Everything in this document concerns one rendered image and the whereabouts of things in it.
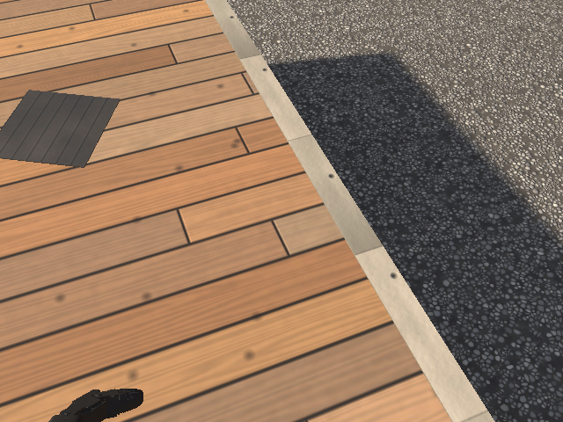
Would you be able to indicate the left robot hand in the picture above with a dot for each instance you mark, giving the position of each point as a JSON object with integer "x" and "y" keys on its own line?
{"x": 95, "y": 406}

